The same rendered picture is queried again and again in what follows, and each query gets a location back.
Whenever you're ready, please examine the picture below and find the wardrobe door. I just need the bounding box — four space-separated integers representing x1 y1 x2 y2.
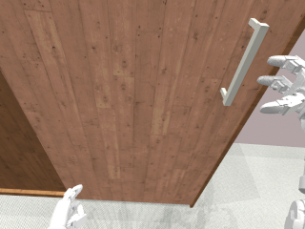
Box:
0 70 67 192
0 0 305 205

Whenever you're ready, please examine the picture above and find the right robot hand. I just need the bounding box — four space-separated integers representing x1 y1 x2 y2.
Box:
256 55 305 115

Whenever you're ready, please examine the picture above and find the handle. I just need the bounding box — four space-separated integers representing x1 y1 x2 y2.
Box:
220 18 270 106

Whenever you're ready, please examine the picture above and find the left robot hand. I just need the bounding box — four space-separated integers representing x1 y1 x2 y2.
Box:
49 184 87 229

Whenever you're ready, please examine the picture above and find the robot right upper arm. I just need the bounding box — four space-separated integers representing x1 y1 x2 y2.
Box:
284 199 305 229

